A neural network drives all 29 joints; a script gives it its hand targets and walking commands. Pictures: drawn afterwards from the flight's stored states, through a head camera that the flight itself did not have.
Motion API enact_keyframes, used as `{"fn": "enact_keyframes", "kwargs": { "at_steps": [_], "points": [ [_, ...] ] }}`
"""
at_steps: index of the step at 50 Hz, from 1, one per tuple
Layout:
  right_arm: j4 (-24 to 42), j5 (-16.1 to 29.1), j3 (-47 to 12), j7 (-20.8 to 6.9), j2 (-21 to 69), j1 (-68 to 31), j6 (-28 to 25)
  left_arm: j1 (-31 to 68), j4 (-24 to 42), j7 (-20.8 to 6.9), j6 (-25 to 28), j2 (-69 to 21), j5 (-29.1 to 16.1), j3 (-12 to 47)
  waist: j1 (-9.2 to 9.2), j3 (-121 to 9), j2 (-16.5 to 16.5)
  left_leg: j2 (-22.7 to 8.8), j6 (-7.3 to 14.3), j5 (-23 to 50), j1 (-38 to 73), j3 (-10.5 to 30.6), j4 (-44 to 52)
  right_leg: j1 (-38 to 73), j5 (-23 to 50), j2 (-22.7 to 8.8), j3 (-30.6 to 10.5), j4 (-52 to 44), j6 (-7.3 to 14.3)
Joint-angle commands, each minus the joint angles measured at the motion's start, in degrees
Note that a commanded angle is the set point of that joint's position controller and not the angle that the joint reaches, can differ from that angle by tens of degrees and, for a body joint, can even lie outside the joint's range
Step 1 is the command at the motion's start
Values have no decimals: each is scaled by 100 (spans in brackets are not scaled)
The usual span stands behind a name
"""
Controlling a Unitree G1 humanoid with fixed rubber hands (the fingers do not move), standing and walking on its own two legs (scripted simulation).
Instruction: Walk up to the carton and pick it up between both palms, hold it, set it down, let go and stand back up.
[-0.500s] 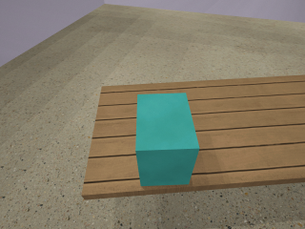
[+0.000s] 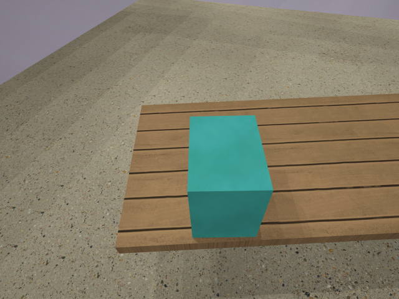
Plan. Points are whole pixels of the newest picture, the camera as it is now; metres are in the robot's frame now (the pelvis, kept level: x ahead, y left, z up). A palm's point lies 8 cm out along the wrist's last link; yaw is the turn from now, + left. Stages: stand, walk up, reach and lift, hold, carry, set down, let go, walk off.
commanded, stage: walk up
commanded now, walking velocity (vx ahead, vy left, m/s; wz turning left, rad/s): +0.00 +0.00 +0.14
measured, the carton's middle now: (223, 177) +0.48 -0.02 -0.10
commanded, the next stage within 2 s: stand in 0.58 s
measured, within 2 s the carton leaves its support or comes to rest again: neither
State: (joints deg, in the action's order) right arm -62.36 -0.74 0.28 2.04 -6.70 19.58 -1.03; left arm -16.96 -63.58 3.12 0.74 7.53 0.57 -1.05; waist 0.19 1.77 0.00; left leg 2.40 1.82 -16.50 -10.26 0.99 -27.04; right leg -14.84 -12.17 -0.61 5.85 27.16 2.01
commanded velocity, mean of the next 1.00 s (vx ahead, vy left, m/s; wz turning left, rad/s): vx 0.00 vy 0.00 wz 0.01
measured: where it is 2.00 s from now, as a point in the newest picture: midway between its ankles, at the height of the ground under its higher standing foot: outside the picture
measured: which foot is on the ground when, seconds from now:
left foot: down 0.00-1.00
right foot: down 0.00-1.00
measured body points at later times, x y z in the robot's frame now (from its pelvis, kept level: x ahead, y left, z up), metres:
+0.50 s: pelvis +0.01 -0.01 +0.00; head +0.02 -0.01 +0.45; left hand -0.02 +0.20 -0.16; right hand -0.02 -0.21 -0.16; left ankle -0.02 +0.10 -0.74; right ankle +0.03 -0.10 -0.74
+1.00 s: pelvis -0.02 -0.01 -0.04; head +0.02 +0.01 +0.41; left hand +0.19 +0.23 -0.14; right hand +0.20 -0.22 -0.14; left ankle -0.02 +0.11 -0.74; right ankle +0.02 -0.10 -0.74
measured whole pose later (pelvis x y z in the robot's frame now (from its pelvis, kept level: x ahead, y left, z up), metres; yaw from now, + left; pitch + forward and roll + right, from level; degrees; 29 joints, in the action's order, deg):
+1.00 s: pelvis -0.02 -0.01 -0.04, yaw +3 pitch +5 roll +0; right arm -45.8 9.7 -3.8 -2.0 -13.1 -8.7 23.4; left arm 11.7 -39.5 0.1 -39.7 13.6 -2.2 -4.6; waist -0.9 0.2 -3.0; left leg -1.4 0.1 -22.5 -28.8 -2.9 -47.1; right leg -31.7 -19.6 -0.1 5.0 46.4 3.8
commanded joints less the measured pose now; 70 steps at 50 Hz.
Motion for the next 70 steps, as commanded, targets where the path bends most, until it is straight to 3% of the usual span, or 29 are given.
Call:
{"fn": "enact_keyframes", "kwargs": {
  "at_steps": [1, 3, 17, 18, 21, 22, 24, 26, 30, 39, 40, 41, 42, 43, 44, 45, 46, 47, 48, 49, 51, 52, 53, 55, 58, 61, 63, 66, 70],
  "points": [
    [254, -11, 83, 32, -402, 333, -15, -481, 170, 19, 8, 421, 21, -94, 38, 51, 45, -784, 172, 915, -797, 728, 393, 569, 449, -689, -642, -326, 72],
    [9, -1, 12, 38, -194, 617, 8, -617, 11, -71, 15, 122, 30, 25, 1, 70, -67, -653, 175, 762, -192, 551, 730, 330, 509, -631, -802, -732, 139],
    [-197, 40, -8, 25, -326, 461, -66, -611, -172, -104, 73, 283, 3, -3, 51, 318, 11, -702, 130, 795, -209, 495, 1010, 749, 545, -582, -792, -909, 98],
    [-24, 27, 40, 24, -460, 281, -69, -419, -24, -39, 80, 561, 14, -104, 37, 362, 11, -758, 78, 939, -515, 552, 719, 877, 595, -694, -651, -699, 32],
    [146, 35, 49, 34, -448, 108, -54, -523, 11, 8, 58, 476, 12, -123, 98, 155, -65, -681, 71, 819, -595, 518, 448, 788, 495, -771, -697, -679, 98],
    [-88, 44, -18, 30, -231, 451, -35, -664, -142, -47, 51, 77, 12, 8, 36, 37, -35, -630, 113, 674, -211, 515, 804, 636, 312, -684, -809, -927, 166],
    [-191, -1, -29, 39, -183, 688, -34, -539, -129, -69, 33, 189, 7, -24, -24, 180, -46, -672, 117, 804, -147, 537, 875, 632, 377, -609, -726, -835, 131],
    [-234, 5, -21, 52, -281, 612, -37, -605, -142, -84, 31, 198, 7, -19, 59, 301, 169, -694, 125, 854, -338, 563, 905, 784, 567, -594, -700, -843, 112],
    [-224, 34, -29, 51, -314, 581, -48, -617, -188, -83, 49, 312, 7, -35, 36, 336, 3, -731, 106, 959, -304, 562, 907, 826, 687, -609, -679, -813, 87],
    [-284, 32, -42, 49, -272, 596, -49, -666, -243, -82, 48, 235, 0, -14, 47, 375, 22, -705, 105, 883, -267, 545, 939, 772, 548, -593, -691, -863, 84],
    [1999, -551, 962, -274, -958, -5674, 196, 5734, 2069, -365, -1058, 1934, -484, -204, -625, -836, -458, -701, -108, -343, -2930, -359, -453, 248, -1104, -309, -628, 838, 93],
    [1543, -666, 1082, -456, -880, -4544, 824, 4593, 1789, -158, -1704, 1886, -632, -57, -599, 200, -481, -496, -129, -1533, -3778, -466, -704, 225, -2333, -422, -820, 1341, 181],
    [2177, -465, 1038, -466, -667, -4121, 1436, 3943, 1856, -78, -2378, 1679, -954, 70, -107, -940, -867, -472, -291, -1147, -3310, -575, -923, 1121, -2423, -442, -1279, 995, 13],
    [2817, -112, 715, -486, -548, -3334, 2013, 3452, 2391, -40, -2987, 1395, -1153, 112, 130, -1570, -722, -506, -449, -474, -3134, -653, -1181, 1120, -1334, -563, -1726, 868, -160],
    [2962, 309, 358, -498, -406, -3079, 2304, 3544, 2969, -27, -3424, 1061, -966, -121, 270, -2280, -402, -508, -454, -368, -3004, -598, -1240, 844, -700, -700, -1818, 954, -274],
    [2941, 593, 20, -539, -360, -2709, 2497, 3371, 3305, 26, -3868, 956, -823, -242, 296, -2306, -42, -501, -432, -545, -2947, -635, -1128, 412, -694, -720, -1431, 1108, -164],
    [2373, 818, -405, -566, -178, -2162, 2638, 2968, 2949, -57, -4233, 956, -675, -160, 43, -1692, 248, -593, -476, 331, -2686, -615, -1261, -99, 531, -491, -837, 1427, 67],
    [1623, 1103, -715, -529, -304, -1894, 2670, 2583, 2606, -227, -4445, 740, -258, -281, -221, -1739, 797, -519, -681, 1805, -1869, -427, -1584, -396, 1790, -247, -478, 1790, 192],
    [1236, 1514, -994, -447, -547, -1883, 2781, 2130, 2637, -448, -4646, 482, -1, -501, -240, -2179, 905, -417, -778, 2662, -690, -293, -1704, -546, 1871, -87, -431, 1556, 284],
    [1489, 1842, -1076, -351, -848, -1818, 2884, 1749, 2904, -632, -4884, 332, 139, -594, -125, -1896, 857, -432, -815, 2481, -365, -393, -1447, -468, 1744, -66, -424, 1044, 313],
    [1677, 1996, -981, -105, -1370, -1628, 2771, 1092, 3536, -820, -5236, 86, 521, -834, -129, -1169, 524, -439, -850, 2442, 213, -317, -723, 293, 2073, 202, -306, 448, 223],
    [1776, 1951, -851, -17, -1485, -1662, 2642, 807, 4151, -870, -5382, 89, 628, -810, -202, -700, 408, -429, -805, 2210, 307, -152, -487, 227, 1727, 366, -165, 331, 149],
    [1804, 1871, -736, 38, -1412, -1836, 2524, 784, 4746, -917, -5487, 175, 677, -687, -253, -311, 351, -317, -668, 1338, 207, -114, -280, 59, 1173, 339, -243, 21, 76],
    [2527, 1463, -703, 104, -1284, -1907, 2381, 735, 4857, -848, -5346, 335, 722, -728, -185, 670, -234, -230, -476, 243, -454, -340, -77, -130, 211, 297, -232, -265, -39],
    [3520, 1067, -481, -112, -940, -2125, 2159, 1499, 5347, -636, -4859, 576, 786, -863, -11, 584, -351, -272, -320, -104, -905, -544, -34, -227, -924, 70, -323, -486, -121],
    [4351, 684, -242, -281, -512, -1585, 1831, 1764, 5676, -481, -4067, 542, 531, -659, -2, -544, -108, -547, -240, 210, -1035, -574, -143, -110, -300, -54, -285, -106, -117],
    [4619, 480, 22, -360, -522, -1755, 1569, 1979, 5613, -427, -3511, 653, 227, -475, 43, -1319, 227, -645, -324, 558, -1051, -630, -399, -305, 220, -59, -258, 299, -23],
    [4501, 354, 177, -401, -538, -1740, 1267, 2067, 5294, -346, -2974, 742, -177, -320, 90, -2016, 371, -610, -407, 901, -1119, -601, -705, -482, 604, -79, -291, 711, 30],
    [3992, 593, -3, -310, -561, -1219, 1101, 1359, 4828, -388, -2805, 760, -500, -216, 139, -2100, 213, -493, -454, 1844, -785, -528, -841, -267, 1099, 12, -255, 678, 66]
  ]
}}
